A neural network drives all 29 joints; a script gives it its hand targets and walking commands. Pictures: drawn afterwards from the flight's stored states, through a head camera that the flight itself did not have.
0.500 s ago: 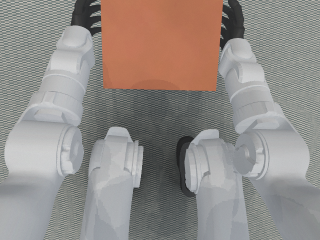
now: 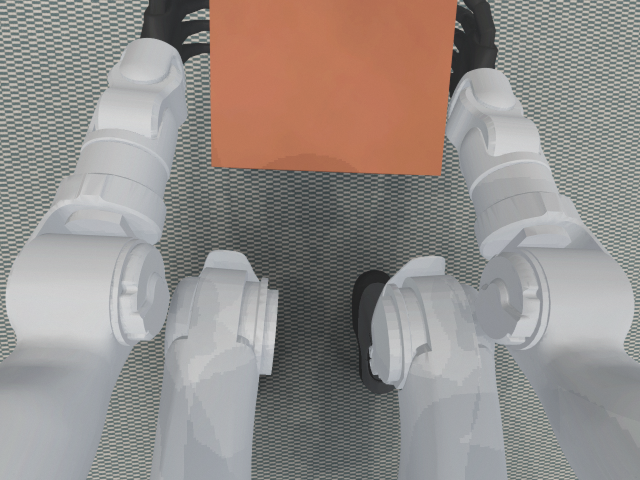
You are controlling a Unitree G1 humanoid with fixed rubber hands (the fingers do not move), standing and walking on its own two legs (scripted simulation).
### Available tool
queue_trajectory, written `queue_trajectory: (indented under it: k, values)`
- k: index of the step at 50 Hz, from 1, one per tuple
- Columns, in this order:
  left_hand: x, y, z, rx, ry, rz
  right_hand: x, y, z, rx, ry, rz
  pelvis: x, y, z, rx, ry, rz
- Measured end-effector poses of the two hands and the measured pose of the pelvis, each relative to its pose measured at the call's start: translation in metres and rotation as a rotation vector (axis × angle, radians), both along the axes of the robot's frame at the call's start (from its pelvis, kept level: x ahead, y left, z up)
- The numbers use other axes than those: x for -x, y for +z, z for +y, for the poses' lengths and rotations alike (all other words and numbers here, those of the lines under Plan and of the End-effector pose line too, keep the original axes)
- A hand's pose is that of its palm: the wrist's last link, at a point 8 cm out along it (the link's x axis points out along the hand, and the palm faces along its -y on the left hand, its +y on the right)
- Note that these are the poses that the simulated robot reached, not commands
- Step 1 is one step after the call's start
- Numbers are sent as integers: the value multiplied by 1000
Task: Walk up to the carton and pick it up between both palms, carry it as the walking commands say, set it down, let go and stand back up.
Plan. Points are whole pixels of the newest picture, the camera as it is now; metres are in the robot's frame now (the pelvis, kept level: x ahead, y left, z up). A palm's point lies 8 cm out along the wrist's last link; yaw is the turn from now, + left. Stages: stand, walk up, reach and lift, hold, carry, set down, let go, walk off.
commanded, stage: set down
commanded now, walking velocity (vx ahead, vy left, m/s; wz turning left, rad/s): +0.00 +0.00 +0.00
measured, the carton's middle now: (321, 85) +0.51 +0.01 -0.23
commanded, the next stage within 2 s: none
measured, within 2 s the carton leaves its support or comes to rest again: neither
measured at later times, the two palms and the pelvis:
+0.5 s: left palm (151, 54) +0.52 +0.18 -0.18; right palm (476, 79) +0.51 -0.15 -0.17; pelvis -0.01 +0.00 +0.00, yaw +0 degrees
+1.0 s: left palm (109, 27) +0.53 +0.21 -0.15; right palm (505, 66) +0.52 -0.17 -0.15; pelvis -0.01 +0.00 +0.01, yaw +0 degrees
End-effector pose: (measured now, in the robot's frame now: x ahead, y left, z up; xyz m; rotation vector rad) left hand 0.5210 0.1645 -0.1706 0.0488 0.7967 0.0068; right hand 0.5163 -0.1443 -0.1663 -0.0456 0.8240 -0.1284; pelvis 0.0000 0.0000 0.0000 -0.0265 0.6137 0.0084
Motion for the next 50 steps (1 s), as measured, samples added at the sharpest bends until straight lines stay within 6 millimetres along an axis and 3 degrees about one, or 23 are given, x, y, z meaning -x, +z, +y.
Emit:
queue_trajectory:
  k: [19, 31, 40, 45, 50]
  values:
    - [0, -6, -3, 5, -13, -48, 0, -4, -2, -5, 10, -36, 3, -1, -1, 3, 2, -21]
    - [6, -8, 40, -62, 65, -43, 7, -8, -20, 6, -43, -53, 7, 5, -1, 6, 14, 4]
    - [-1, -6, 44, -55, 72, -58, 4, -7, -30, 13, -41, -68, 8, 0, -2, 5, 18, 1]
    - [-4, -2, 43, -50, 74, -89, -2, 0, -32, 16, -43, -97, 7, 0, -3, 5, 15, 4]
    - [-7, 18, 45, -56, 78, -134, -6, 19, -27, 1, -47, -141, 7, 6, -3, 3, 10, 12]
